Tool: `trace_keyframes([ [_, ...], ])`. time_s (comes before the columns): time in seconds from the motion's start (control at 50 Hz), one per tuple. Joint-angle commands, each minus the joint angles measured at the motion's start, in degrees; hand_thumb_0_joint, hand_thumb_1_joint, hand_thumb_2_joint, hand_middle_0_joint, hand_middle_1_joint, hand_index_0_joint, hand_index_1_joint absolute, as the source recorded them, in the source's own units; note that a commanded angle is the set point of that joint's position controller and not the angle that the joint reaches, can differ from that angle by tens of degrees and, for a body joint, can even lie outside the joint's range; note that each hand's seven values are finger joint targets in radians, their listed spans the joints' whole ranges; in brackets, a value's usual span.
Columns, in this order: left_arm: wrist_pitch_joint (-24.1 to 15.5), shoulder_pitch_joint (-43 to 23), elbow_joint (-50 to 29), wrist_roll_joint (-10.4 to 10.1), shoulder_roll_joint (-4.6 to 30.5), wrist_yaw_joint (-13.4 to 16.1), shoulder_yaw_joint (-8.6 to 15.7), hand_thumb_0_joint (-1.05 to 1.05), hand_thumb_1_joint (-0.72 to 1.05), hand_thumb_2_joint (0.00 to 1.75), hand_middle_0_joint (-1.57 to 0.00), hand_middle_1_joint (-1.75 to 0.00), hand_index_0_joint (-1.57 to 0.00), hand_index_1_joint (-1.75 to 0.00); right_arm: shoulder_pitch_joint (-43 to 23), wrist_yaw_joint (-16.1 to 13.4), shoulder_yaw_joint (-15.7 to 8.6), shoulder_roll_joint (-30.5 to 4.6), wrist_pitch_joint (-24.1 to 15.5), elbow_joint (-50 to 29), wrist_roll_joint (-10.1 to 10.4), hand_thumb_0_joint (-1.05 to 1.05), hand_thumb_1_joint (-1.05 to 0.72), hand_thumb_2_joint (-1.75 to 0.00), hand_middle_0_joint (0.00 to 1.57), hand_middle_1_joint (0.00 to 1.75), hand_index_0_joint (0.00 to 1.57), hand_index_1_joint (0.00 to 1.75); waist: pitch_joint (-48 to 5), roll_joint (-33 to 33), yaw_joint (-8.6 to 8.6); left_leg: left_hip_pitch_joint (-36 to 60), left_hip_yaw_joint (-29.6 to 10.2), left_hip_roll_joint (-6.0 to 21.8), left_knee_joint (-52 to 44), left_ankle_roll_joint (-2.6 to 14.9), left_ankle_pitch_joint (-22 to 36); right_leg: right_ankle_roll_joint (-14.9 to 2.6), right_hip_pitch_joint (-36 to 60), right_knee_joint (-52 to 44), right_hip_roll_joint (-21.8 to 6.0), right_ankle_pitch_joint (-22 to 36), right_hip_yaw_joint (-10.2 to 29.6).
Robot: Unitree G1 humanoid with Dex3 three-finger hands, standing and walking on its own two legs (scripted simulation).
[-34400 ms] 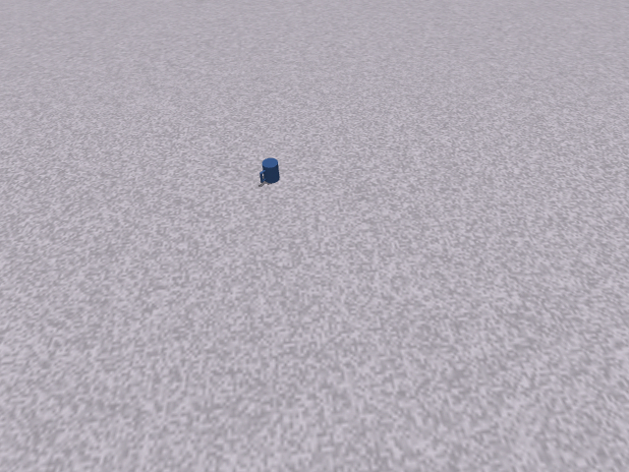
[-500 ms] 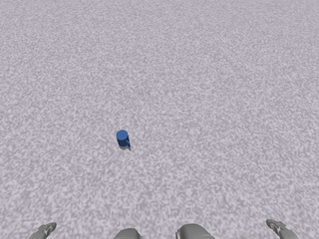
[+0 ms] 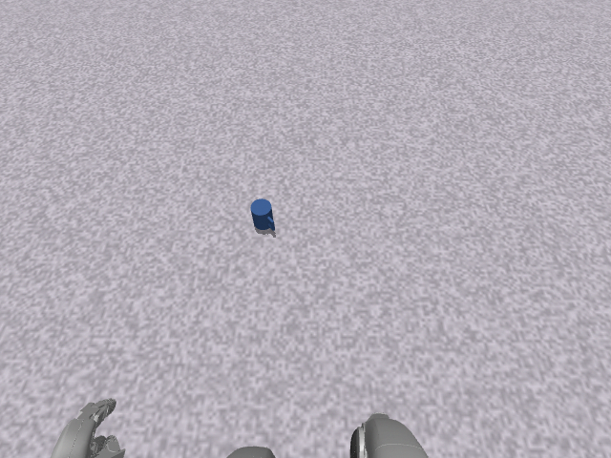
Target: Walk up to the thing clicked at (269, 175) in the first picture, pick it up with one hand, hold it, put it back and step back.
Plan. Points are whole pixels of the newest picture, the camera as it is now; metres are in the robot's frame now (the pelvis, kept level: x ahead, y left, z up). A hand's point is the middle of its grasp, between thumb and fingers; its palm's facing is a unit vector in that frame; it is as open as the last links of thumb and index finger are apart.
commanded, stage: step back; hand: left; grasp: from above
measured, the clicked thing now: (264, 217) +0.94 +0.19 -0.70
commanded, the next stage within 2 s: stand in 1.40 s
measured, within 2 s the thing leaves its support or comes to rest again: neither
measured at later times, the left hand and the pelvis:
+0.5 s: hand out of the picture -0.08 +0.26 -0.13, palm faces -0.03 -0.91 -0.41, open 7.4 cm; pelvis -0.13 -0.01 +0.01, yaw -3 degrees
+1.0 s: hand out of the picture -0.03 +0.26 -0.12, palm faces +0.00 -0.93 -0.37, open 7.4 cm; pelvis -0.12 +0.00 +0.02, yaw -1 degrees
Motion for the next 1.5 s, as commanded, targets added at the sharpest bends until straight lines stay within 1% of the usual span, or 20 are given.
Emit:
trace_keyframes([
  [0.0, -0.2, -3.0, -4.6, -0.1, 11.3, 1.8, 3.6, 0.00, 0.90, 0.90, -0.20, -0.30, -0.20, -0.30, -1.4, 0.0, -5.4, -22.3, -1.8, -6.0, -0.9, 0.00, -0.90, -0.90, 0.20, 0.30, 0.20, 0.30, -11.6, 15.3, -2.99, -7.9, -31.1, 28.1, -20.0, 18.63, 22.1, -0.32, 1.1, 26.1, 7.8, -25.0, 9.0],
  [0.06, 0.2, 2.9, -0.7, -1.5, 10.4, 1.2, 3.4, 0.00, 0.90, 0.90, -0.20, -0.30, -0.20, -0.30, -7.9, -1.0, -2.7, -14.8, -2.0, -6.7, -1.0, 0.00, -0.90, -0.90, 0.20, 0.30, 0.20, 0.30, -10.0, 6.7, 2.62, -6.0, -12.2, 17.8, -14.2, 12.15, 27.8, -1.22, -0.4, 34.4, 10.1, -15.8, 11.1],
  [0.18, -1.9, 3.1, 0.5, -0.2, 9.4, -0.3, 2.7, 0.00, 0.90, 0.90, -0.20, -0.30, -0.20, -0.30, -2.8, -0.6, -3.3, -14.7, -1.8, -5.7, -1.0, 0.00, -0.90, -0.90, 0.20, 0.30, 0.20, 0.30, -12.6, 11.8, -1.51, 5.9, -12.4, 17.3, -12.6, 12.35, 13.3, 0.65, 3.0, 4.0, 5.5, -16.3, 4.1],
  [0.24, -3.4, 9.2, 5.2, 0.4, 8.6, -0.3, 2.7, 0.00, 0.90, 0.90, -0.20, -0.30, -0.20, -0.30, -4.6, -0.1, -3.4, -15.7, -0.6, -5.3, -0.5, 0.00, -0.90, -0.90, 0.20, 0.30, 0.20, 0.30, -14.1, 11.7, 0.96, 0.0, -8.8, 14.9, -8.7, 9.18, 5.9, -1.66, 16.1, -18.5, 7.6, -7.0, -1.0],
  [0.28, -4.3, 10.6, 6.1, 1.6, 13.6, -0.1, 4.3, 0.00, 0.90, 0.90, -0.20, -0.30, -0.20, -0.30, -2.5, 0.3, -1.6, -9.8, -0.7, -5.7, 0.0, 0.00, -0.90, -0.90, 0.20, 0.30, 0.20, 0.30, -12.4, -2.8, 0.67, -18.0, -3.4, 6.4, 4.9, 2.15, -6.5, -5.50, 23.5, -22.8, -3.9, -15.5, 21.7],
  [0.3, -4.2, 6.2, 4.1, 1.5, 19.3, 0.0, 5.3, 0.00, 0.90, 0.90, -0.20, -0.30, -0.20, -0.30, -7.6, -0.4, -2.1, -10.1, -0.7, -6.8, -0.1, 0.00, -0.90, -0.90, 0.20, 0.30, 0.20, 0.30, -9.9, -8.7, 3.61, -15.0, -6.4, 3.0, 11.4, -0.54, -11.9, -13.72, 6.2, -27.3, -16.8, -25.2, 34.4],
  [0.32, -4.4, 1.5, 3.0, 1.5, 19.7, 0.1, 5.3, 0.00, 0.90, 0.90, -0.20, -0.30, -0.20, -0.30, -8.4, -0.3, -3.1, -13.0, -0.6, -5.9, 0.0, 0.00, -0.90, -0.90, 0.20, 0.30, 0.20, 0.30, -4.5, -6.4, 2.34, -10.9, -10.8, 4.2, 18.7, -1.26, -9.8, -15.64, -3.8, -29.4, -18.7, -29.4, 35.6],
  [0.38, -5.1, -1.0, 3.1, 1.3, 13.8, 0.3, 3.9, 0.00, 0.90, 0.90, -0.20, -0.30, -0.20, -0.30, -4.3, 0.2, -2.5, -11.6, -1.8, -2.8, 0.6, 0.00, -0.90, -0.90, 0.20, 0.30, 0.20, 0.30, -5.6, -2.8, -0.12, -11.2, -7.4, 1.0, 19.5, -1.15, -3.6, -10.76, 3.9, -22.0, -8.8, -11.5, 18.0],
  [0.46, -5.3, 4.2, 4.7, 1.6, 14.3, -0.4, 4.2, 0.00, 0.90, 0.90, -0.20, -0.30, -0.20, -0.30, -5.6, 1.0, -2.0, -10.5, -3.3, -2.4, -0.4, 0.00, -0.90, -0.90, 0.20, 0.30, 0.20, 0.30, -6.8, -7.8, 3.34, -12.1, -3.3, 2.9, 3.9, -1.74, -7.5, -9.96, 13.2, -21.8, -8.2, -17.3, 17.7],
  [0.52, -4.2, 1.6, 4.4, 0.8, 14.0, -0.9, 3.1, 0.00, 0.90, 0.90, -0.20, -0.30, -0.20, -0.30, -1.0, 1.0, -2.7, -9.9, -4.4, 0.4, -0.4, 0.00, -0.90, -0.90, 0.20, 0.30, 0.20, 0.30, -8.2, -6.5, 0.20, 2.3, 1.6, 1.7, -13.5, -0.64, -0.9, -8.48, 8.3, -17.1, -7.4, -11.9, 13.8],
  [0.54, -3.9, 2.9, 4.6, 0.8, 11.6, -1.0, 2.0, 0.00, 0.90, 0.90, -0.20, -0.30, -0.20, -0.30, 0.1, 0.7, -3.3, -10.6, -4.9, 1.4, -0.6, 0.00, -0.90, -0.90, 0.20, 0.30, 0.20, 0.30, -8.8, -3.3, -0.27, 8.8, -1.4, 2.0, -17.2, 0.22, 2.6, -6.50, 4.7, -12.5, -5.0, -8.6, 11.0],
  [0.58, -3.8, 1.2, 5.3, -0.8, 9.2, -1.1, 1.5, 0.00, 0.90, 0.90, -0.20, -0.30, -0.20, -0.30, 0.0, 0.7, -4.1, -16.8, -5.3, 1.4, -0.7, 0.00, -0.90, -0.90, 0.20, 0.30, 0.20, 0.30, -9.3, 9.9, -0.69, 4.7, -27.8, 18.5, -24.1, 9.06, -21.1, -1.34, -1.5, 0.9, 4.2, -15.9, 0.4],
  [0.6, -3.9, 0.4, 5.5, -0.1, 12.1, -1.0, 2.4, 0.00, 0.90, 0.90, -0.20, -0.30, -0.20, -0.30, -0.8, 0.9, -4.7, -18.4, -5.3, 0.9, -0.6, 0.00, -0.90, -0.90, 0.20, 0.30, 0.20, 0.30, -6.9, 8.5, -1.40, -0.9, -30.4, 21.6, -25.9, 12.59, -23.6, -1.40, 1.0, 6.6, 3.2, -17.7, 2.3],
  [0.76, -5.7, 7.0, 10.2, 0.3, 9.1, -0.8, 2.6, 0.00, 0.90, 0.90, -0.20, -0.30, -0.20, -0.30, -4.7, 0.9, -2.0, -11.4, -4.3, 0.6, 0.6, 0.00, -0.90, -0.90, 0.20, 0.30, 0.20, 0.30, -11.6, 8.7, 3.03, -5.9, -8.9, 11.0, -9.4, 4.40, 9.0, -1.99, 22.9, -18.6, 5.4, -1.5, -0.8],
  [0.8, -6.0, 8.7, 10.5, 0.9, 16.5, -0.3, 4.1, 0.00, 0.90, 0.90, -0.20, -0.30, -0.20, -0.30, -5.0, 0.4, -1.0, -7.6, -4.0, -0.6, 0.8, 0.00, -0.90, -0.90, 0.20, 0.30, 0.20, 0.30, -10.1, -6.5, 4.38, -18.9, -3.4, 0.2, 6.2, 0.35, -7.0, -9.34, 24.7, -27.0, -11.8, -18.0, 25.4],
  [0.84, -6.3, 3.0, 7.9, 0.6, 16.2, -0.6, 4.0, 0.00, 0.90, 0.90, -0.20, -0.30, -0.20, -0.30, -2.8, -0.1, -2.0, -11.3, -4.1, 1.0, 0.3, 0.00, -0.90, -0.90, 0.20, 0.30, 0.20, 0.30, -5.6, -2.6, 2.27, -15.8, -6.2, 4.4, 14.0, -0.49, -11.1, -15.52, 15.8, -26.8, -18.9, -11.1, 28.0],
  [1.0, -5.3, -2.0, 7.3, -0.4, 11.3, -1.0, 1.2, 0.00, 0.90, 0.90, -0.20, -0.30, -0.20, -0.30, 1.7, 0.5, -2.3, -8.5, -5.4, 5.2, -0.4, 0.00, -0.90, -0.90, 0.20, 0.30, 0.20, 0.30, -11.0, -3.9, -1.82, 6.0, 1.8, 3.4, -14.1, -0.28, 11.8, -5.78, 9.8, -11.4, -6.1, 15.2, 5.6],
  [1.06, -3.9, -0.2, 8.5, -1.8, 9.2, -0.6, 0.7, 0.00, 0.90, 0.90, -0.20, -0.30, -0.20, -0.30, -4.1, 0.1, -2.9, -15.8, -5.9, 3.5, 0.0, 0.00, -0.90, -0.90, 0.20, 0.30, 0.20, 0.30, -13.4, 9.2, 0.23, 2.3, -19.0, 20.6, -18.2, 10.36, 13.3, -0.78, 10.3, -3.4, 3.3, -12.6, 0.9],
  [1.18, -5.5, 0.5, 12.2, -1.0, 11.5, -0.5, 0.7, 0.00, 0.90, 0.90, -0.20, -0.30, -0.20, -0.30, -8.7, 0.0, -1.1, -10.2, -5.2, 4.5, 1.1, 0.00, -0.90, -0.90, 0.20, 0.30, 0.20, 0.30, -15.6, 6.1, 0.60, 2.9, -3.5, 10.3, -10.9, 1.36, 25.0, -2.57, 19.5, -14.8, -1.6, 14.2, 5.7],
  [1.48, -5.0, -4.2, 15.6, -1.2, 9.2, -0.4, -1.1, 0.00, 0.90, 0.90, -0.20, -0.30, -0.20, -0.30, -11.7, 0.3, 0.0, -9.9, -5.0, 8.7, 1.2, 0.00, -0.90, -0.90, 0.20, 0.30, 0.20, 0.30, -14.8, 2.4, -0.38, 10.1, -3.6, 11.3, -17.7, 0.94, 28.2, -0.61, 21.1, -22.4, -2.3, 16.5, 5.1],
])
